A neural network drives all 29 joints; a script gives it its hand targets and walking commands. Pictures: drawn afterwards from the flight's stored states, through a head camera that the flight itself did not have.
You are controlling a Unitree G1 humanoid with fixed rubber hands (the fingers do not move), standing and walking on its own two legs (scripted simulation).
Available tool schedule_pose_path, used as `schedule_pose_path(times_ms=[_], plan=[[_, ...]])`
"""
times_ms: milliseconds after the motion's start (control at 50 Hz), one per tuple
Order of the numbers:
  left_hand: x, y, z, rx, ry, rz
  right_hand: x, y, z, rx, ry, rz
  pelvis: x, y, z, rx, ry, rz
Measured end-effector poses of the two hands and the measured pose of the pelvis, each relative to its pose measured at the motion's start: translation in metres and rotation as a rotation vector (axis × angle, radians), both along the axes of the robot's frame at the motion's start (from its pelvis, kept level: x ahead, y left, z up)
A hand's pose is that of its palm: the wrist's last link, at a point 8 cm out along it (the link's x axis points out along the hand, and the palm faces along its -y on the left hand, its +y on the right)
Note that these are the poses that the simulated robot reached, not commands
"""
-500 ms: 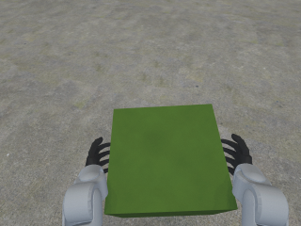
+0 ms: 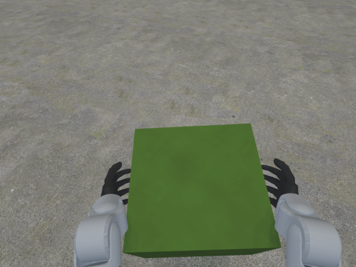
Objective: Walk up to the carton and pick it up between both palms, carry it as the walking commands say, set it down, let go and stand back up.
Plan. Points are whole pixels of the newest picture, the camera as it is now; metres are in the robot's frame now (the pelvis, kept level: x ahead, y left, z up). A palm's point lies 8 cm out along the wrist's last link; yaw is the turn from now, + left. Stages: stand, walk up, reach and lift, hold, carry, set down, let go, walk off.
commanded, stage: carry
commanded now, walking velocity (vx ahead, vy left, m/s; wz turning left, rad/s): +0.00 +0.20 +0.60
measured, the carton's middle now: (195, 193) +0.30 +0.00 +0.02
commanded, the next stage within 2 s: none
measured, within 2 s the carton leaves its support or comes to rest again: neither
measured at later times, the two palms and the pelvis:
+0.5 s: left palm (46, 242) +0.17 +0.26 +0.09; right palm (238, 220) +0.21 -0.07 +0.10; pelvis -0.05 +0.07 +0.00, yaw +6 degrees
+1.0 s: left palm out of the picture +0.12 +0.27 +0.10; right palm (240, 250) +0.15 -0.06 +0.12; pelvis -0.10 +0.07 +0.00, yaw +6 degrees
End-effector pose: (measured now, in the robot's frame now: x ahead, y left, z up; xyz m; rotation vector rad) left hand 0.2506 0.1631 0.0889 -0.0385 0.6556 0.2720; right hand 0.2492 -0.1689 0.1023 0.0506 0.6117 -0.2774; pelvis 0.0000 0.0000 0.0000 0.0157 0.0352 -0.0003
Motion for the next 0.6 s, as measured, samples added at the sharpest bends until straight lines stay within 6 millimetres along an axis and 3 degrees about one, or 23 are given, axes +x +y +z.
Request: schedule_pose_path(times_ms=[120, 240, 440, 600], plan=[[-0.032, 0.043, 0.001, 0.0, -0.004, 0.08, -0.005, 0.044, 0.002, 0.003, -0.003, 0.079, -0.016, 0.023, -0.002, -0.014, -0.015, 0.07], [-0.052, 0.067, 0.005, 0.025, 0.008, 0.099, -0.019, 0.068, -0.002, 0.028, 0.009, 0.099, -0.031, 0.044, -0.002, -0.016, -0.028, 0.089], [-0.075, 0.093, 0.003, 0.008, 0.019, 0.111, -0.038, 0.095, 0.001, 0.012, 0.02, 0.11, -0.049, 0.065, -0.001, -0.044, -0.044, 0.102], [-0.087, 0.093, -0.005, 0.007, 0.049, 0.115, -0.048, 0.095, -0.007, 0.01, 0.049, 0.113, -0.064, 0.064, -0.002, -0.047, -0.004, 0.105]])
